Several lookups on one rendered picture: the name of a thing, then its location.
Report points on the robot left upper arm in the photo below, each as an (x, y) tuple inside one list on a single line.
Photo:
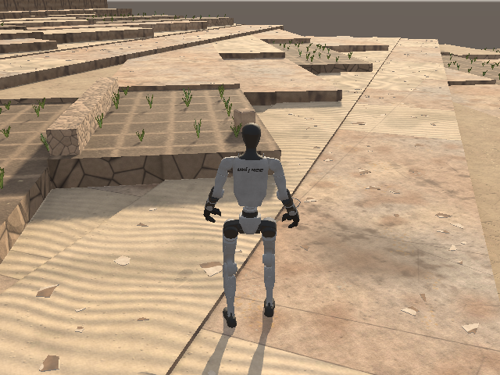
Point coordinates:
[(221, 176)]

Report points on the robot right foot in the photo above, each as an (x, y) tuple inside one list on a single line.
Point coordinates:
[(269, 309)]

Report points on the robot torso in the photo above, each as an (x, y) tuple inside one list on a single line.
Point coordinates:
[(250, 184)]

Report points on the left robot forearm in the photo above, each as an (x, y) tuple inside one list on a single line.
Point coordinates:
[(211, 201)]

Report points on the robot left hand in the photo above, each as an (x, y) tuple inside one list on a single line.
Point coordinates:
[(207, 214)]

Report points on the robot right upper arm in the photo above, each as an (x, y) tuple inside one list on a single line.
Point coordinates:
[(279, 177)]

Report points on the robot right hand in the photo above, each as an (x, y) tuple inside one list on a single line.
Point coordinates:
[(295, 218)]

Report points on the right robot forearm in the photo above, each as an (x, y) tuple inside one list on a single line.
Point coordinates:
[(289, 205)]

